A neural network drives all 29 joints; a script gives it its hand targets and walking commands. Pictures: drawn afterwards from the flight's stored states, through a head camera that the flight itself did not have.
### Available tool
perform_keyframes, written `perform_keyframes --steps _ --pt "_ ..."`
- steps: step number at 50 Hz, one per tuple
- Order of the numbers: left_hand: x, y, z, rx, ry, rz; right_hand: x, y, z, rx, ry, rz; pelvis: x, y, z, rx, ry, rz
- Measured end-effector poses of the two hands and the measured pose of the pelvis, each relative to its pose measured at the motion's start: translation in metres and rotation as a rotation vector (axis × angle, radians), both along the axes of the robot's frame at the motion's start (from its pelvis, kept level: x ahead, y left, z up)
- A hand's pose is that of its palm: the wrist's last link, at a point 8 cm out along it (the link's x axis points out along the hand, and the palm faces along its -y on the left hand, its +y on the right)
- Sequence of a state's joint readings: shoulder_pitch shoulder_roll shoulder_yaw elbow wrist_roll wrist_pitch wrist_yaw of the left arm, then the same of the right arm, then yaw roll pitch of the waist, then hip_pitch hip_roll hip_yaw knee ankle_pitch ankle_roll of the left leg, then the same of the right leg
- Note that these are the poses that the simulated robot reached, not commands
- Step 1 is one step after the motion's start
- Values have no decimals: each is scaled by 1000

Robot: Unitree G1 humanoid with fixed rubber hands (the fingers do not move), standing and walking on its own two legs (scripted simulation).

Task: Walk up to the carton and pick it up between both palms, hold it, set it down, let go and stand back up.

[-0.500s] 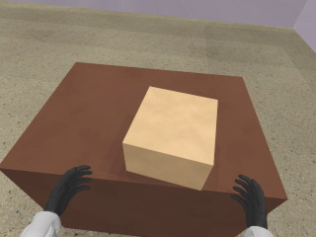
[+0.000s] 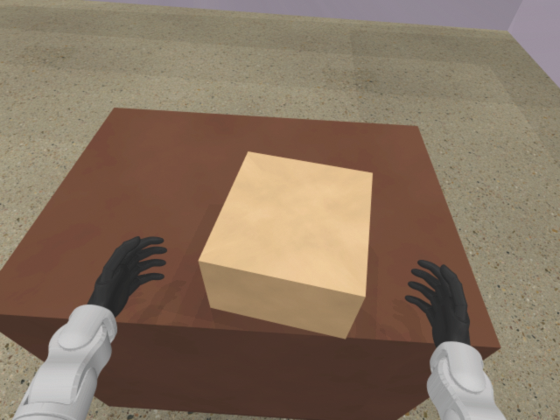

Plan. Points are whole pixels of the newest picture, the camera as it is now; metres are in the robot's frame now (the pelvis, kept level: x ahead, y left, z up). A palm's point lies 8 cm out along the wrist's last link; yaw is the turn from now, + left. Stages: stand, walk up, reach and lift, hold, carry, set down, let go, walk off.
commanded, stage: reach and lift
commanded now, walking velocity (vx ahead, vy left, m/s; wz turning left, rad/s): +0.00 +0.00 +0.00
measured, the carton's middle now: (293, 238) +0.42 +0.00 -0.02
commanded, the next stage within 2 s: none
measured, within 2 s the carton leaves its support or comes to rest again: neither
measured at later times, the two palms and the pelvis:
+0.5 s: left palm (135, 229) +0.34 +0.23 +0.08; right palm (456, 281) +0.29 -0.22 +0.08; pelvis -0.01 +0.00 +0.00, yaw -1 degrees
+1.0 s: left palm (144, 178) +0.41 +0.22 +0.12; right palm (449, 225) +0.36 -0.22 +0.11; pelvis -0.02 +0.01 +0.00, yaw +1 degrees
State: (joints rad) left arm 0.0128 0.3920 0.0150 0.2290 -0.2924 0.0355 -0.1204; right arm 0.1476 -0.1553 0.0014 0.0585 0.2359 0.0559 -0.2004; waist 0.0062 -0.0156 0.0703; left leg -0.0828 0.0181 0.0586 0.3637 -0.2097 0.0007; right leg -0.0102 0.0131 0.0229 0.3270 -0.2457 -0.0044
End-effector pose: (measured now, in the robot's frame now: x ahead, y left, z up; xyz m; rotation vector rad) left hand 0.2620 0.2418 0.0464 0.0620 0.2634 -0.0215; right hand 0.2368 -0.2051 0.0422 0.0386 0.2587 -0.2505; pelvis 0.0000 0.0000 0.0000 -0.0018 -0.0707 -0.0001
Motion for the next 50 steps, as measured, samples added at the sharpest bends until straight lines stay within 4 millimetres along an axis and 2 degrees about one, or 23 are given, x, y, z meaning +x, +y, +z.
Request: perform_keyframes --steps 12,24,36,50 --pt "44 -9 17 -6 1 -15 26 -8 15 -5 -25 0 0 -2 1 1 14 -8" --pt "80 -15 35 -14 4 -16 49 -13 32 -11 -37 -5 -10 -1 1 -1 37 -15" --pt "112 -15 57 -8 -5 -11 81 -13 49 -16 -34 -3 -19 4 0 -6 80 -6" --pt "148 -18 76 10 -14 -1 121 -12 66 -29 -19 -1 -19 7 -1 -17 135 12"
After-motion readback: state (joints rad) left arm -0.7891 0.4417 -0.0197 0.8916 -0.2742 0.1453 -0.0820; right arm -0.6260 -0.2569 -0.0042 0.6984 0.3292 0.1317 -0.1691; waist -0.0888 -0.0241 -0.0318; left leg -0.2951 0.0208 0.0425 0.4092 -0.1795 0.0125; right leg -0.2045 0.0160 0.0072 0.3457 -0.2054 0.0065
